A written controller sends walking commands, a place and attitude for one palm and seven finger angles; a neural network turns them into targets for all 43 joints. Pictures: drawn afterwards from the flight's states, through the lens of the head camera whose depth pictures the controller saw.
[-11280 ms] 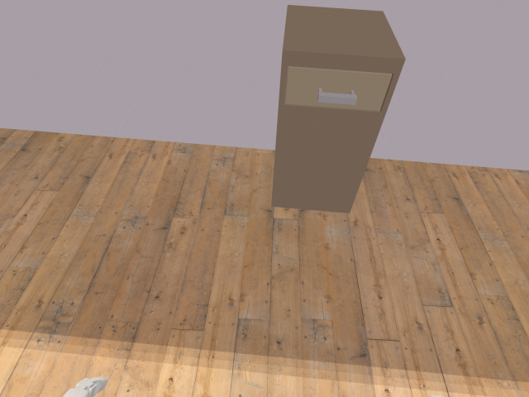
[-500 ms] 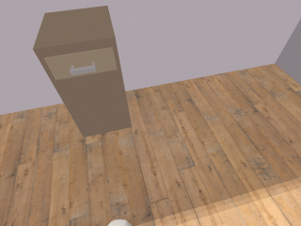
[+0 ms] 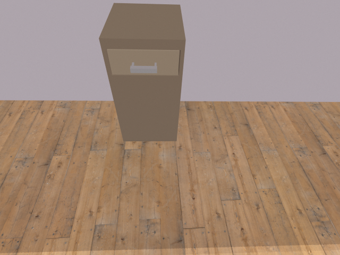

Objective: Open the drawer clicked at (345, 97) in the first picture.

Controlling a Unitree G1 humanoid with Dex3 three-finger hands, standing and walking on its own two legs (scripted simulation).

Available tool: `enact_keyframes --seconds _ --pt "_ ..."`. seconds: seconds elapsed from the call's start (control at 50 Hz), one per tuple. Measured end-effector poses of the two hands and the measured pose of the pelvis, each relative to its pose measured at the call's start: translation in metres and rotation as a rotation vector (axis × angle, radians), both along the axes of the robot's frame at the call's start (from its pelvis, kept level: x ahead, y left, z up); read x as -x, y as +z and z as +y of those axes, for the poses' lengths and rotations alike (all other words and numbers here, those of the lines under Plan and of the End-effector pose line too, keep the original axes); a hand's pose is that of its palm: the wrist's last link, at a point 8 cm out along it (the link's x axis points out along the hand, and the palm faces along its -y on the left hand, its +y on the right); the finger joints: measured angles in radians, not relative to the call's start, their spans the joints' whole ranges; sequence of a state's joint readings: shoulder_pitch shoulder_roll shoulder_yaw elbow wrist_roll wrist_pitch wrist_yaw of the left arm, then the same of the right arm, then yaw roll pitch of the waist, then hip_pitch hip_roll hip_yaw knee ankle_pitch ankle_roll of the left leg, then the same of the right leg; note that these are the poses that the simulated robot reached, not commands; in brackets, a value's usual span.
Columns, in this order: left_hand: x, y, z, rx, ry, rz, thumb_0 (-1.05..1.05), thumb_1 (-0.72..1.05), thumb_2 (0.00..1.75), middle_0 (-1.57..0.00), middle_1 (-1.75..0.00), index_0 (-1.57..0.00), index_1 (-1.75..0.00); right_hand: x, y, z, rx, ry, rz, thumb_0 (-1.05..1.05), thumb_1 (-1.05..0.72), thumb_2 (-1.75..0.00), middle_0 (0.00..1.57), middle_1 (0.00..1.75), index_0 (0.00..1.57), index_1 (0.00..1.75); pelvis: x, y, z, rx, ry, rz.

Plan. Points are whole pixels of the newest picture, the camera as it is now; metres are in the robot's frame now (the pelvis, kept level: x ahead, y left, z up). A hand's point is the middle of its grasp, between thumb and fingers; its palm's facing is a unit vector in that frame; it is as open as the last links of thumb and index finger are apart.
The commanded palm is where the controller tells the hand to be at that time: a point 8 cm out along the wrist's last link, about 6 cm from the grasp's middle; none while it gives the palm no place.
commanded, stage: take the last steps up to it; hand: left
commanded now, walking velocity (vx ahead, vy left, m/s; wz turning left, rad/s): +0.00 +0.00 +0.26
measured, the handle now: (144, 66) +0.95 +0.19 -0.11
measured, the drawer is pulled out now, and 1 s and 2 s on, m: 0.00 0.00 0.00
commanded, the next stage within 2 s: come to a stop and stand still in 1.54 s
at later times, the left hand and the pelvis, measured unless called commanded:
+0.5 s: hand out of the picture -0.06 +0.12 -0.17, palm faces +0.19 -0.97 -0.15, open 7.4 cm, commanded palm none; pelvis +0.03 -0.02 +0.00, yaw +5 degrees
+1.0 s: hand (113, 213) +0.26 +0.19 -0.17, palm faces +0.02 -0.98 -0.20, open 7.4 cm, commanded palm none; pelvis +0.18 -0.01 +0.00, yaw +1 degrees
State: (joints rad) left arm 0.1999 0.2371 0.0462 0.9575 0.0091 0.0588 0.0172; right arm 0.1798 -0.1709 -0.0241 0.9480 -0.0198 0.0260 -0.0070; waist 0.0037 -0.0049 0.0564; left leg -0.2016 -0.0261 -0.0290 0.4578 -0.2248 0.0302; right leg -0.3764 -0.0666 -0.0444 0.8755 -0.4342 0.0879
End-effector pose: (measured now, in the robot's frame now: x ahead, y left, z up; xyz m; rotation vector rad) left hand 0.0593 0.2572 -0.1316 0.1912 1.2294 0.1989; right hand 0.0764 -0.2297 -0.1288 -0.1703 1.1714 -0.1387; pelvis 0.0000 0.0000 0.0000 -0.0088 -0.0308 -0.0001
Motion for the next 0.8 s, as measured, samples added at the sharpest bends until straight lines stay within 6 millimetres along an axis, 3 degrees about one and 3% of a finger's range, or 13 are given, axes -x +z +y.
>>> enact_keyframes --seconds 0.14,0.22,0.36,0.46,0.58,0.64,0.68,0.8 --pt "0.004 0.004 -0.039 -0.021 -0.007 -0.061 0.01 0.90 0.90 -0.20 -0.29 -0.20 -0.30 0.040 -0.030 -0.029 -0.043 -0.026 0.095 0.00 -0.91 -0.89 0.20 0.30 0.20 0.30 0.009 -0.010 -0.027 -0.022 0.030 -0.003" --pt "0.032 0.010 -0.059 0.001 0.033 -0.033 0.01 0.90 0.90 -0.20 -0.29 -0.20 -0.30 0.053 -0.026 -0.042 -0.051 -0.015 0.155 0.00 -0.91 -0.89 0.20 0.30 0.20 0.29 0.006 -0.001 -0.036 -0.035 0.047 -0.006" --pt "0.091 0.006 -0.082 0.059 0.116 0.127 0.01 0.91 0.90 -0.20 -0.30 -0.20 -0.30 0.057 -0.016 -0.053 -0.031 -0.022 0.201 0.00 -0.91 -0.89 0.19 0.29 0.19 0.29 -0.010 0.007 -0.039 -0.029 0.071 -0.001" --pt "0.122 -0.002 -0.092 0.114 0.180 0.229 0.01 0.90 0.90 -0.20 -0.29 -0.20 -0.30 0.036 -0.012 -0.043 -0.013 0.006 0.221 0.00 -0.92 -0.89 0.19 0.29 0.19 0.29 -0.026 0.006 -0.031 -0.010 0.082 0.011" --pt "0.138 -0.015 -0.085 0.182 0.234 0.348 0.01 0.90 0.90 -0.20 -0.30 -0.20 -0.30 -0.030 -0.009 -0.004 0.002 0.065 0.122 0.00 -0.92 -0.89 0.19 0.29 0.19 0.29 -0.052 -0.002 -0.006 0.011 0.083 0.018" --pt "0.130 -0.027 -0.072 0.205 0.220 0.396 0.01 0.90 0.90 -0.20 -0.30 -0.20 -0.30 -0.061 -0.011 0.015 0.015 0.059 0.032 0.00 -0.92 -0.89 0.19 0.29 0.19 0.29 -0.066 -0.012 0.008 0.005 0.063 0.008" --pt "0.111 -0.027 -0.059 0.201 0.180 0.401 0.01 0.90 0.90 -0.20 -0.29 -0.20 -0.30 -0.072 -0.006 0.021 0.019 0.026 -0.011 0.00 -0.94 -0.89 0.20 0.30 0.20 0.29 -0.076 -0.009 0.015 0.003 0.040 0.001" --pt "0.002 -0.020 -0.018 0.136 0.099 0.219 0.01 0.91 0.90 -0.20 -0.29 -0.20 -0.30 -0.065 0.003 0.021 0.032 -0.029 0.048 -0.01 -0.96 -0.89 0.20 0.30 0.20 0.30 -0.108 0.003 0.020 0.006 0.037 -0.003"
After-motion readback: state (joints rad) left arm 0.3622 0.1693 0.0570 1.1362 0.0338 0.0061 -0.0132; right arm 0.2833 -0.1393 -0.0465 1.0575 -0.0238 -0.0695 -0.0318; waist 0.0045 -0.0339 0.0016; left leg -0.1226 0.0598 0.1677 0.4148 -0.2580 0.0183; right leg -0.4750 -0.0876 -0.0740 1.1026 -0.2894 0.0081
